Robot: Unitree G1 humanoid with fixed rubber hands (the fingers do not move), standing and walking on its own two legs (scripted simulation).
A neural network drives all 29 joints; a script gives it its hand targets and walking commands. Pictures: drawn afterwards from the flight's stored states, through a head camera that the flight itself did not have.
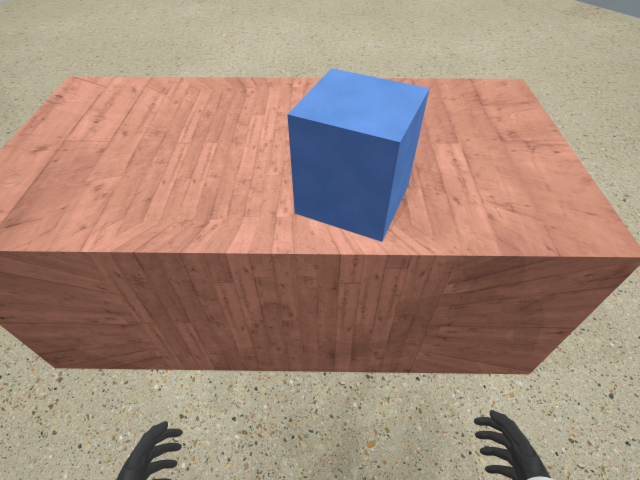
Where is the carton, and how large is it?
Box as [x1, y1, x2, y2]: [287, 68, 429, 241]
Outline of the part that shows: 331,68 287,114 295,213 381,241 408,184 429,88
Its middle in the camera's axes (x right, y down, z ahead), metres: +0.08 -0.18 +0.82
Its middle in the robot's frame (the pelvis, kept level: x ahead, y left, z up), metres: +0.74 -0.08 -0.02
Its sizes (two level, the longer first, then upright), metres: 0.210 0.200 0.250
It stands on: a pedestal, 0.60 m high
